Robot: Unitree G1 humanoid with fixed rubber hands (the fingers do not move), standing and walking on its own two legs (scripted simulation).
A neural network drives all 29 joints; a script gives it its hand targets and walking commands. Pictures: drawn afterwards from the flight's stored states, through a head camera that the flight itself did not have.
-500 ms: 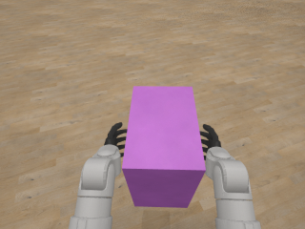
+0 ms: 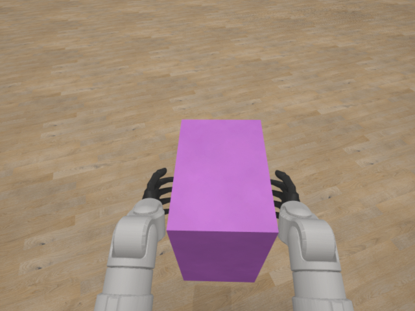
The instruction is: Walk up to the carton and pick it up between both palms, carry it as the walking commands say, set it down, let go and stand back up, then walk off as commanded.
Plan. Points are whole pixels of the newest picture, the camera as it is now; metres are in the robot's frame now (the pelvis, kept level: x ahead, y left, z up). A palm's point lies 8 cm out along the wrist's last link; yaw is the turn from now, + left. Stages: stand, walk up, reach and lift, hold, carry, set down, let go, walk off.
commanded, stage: carry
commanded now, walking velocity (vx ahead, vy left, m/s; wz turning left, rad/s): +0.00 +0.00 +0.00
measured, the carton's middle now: (219, 205) +0.33 -0.01 +0.00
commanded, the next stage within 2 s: hold in 0.60 s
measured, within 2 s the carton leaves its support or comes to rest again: neither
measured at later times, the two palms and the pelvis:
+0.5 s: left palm (152, 207) +0.28 +0.12 +0.07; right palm (290, 209) +0.28 -0.13 +0.07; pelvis +0.00 +0.00 +0.00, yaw +0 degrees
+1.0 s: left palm (154, 218) +0.27 +0.12 +0.04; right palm (289, 220) +0.27 -0.13 +0.05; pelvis -0.02 +0.00 +0.00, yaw -2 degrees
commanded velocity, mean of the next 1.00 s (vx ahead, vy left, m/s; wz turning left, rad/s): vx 0.00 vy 0.00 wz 0.00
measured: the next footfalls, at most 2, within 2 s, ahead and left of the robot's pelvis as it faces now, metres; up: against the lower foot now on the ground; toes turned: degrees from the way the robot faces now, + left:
none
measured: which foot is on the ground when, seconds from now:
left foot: down 0.00-1.00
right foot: down 0.00-1.00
